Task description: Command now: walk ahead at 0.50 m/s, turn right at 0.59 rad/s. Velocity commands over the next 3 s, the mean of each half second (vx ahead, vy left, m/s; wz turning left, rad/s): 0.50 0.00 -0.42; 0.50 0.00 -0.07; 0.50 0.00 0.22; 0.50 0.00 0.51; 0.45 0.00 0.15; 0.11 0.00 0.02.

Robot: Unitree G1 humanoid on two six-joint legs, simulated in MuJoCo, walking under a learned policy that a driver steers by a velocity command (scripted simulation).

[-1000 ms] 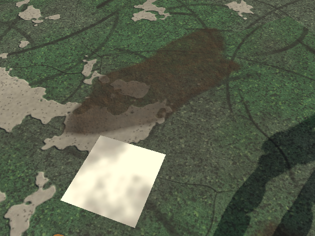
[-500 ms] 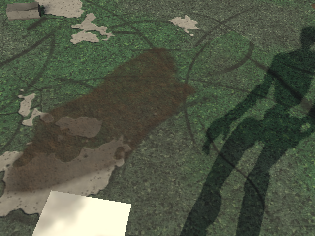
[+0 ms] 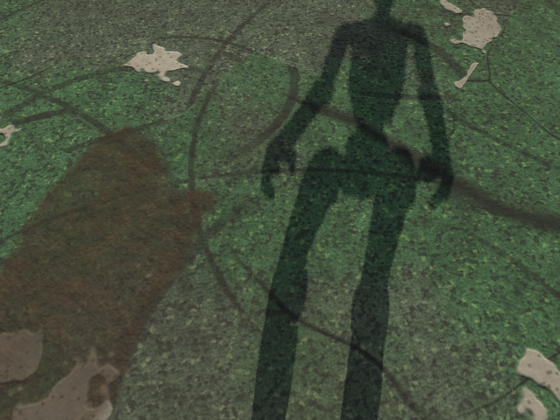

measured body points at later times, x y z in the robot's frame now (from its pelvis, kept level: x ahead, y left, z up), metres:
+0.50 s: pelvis +0.29 +0.03 +0.00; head +0.31 +0.04 +0.45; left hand +0.36 +0.30 -0.14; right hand +0.39 -0.25 -0.10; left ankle +0.37 +0.10 -0.73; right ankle +0.12 -0.05 -0.65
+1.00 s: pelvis +0.54 -0.06 +0.00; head +0.56 -0.08 +0.45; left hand +0.76 +0.14 -0.10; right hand +0.47 -0.31 -0.15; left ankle +0.42 +0.09 -0.66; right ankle +0.59 -0.14 -0.73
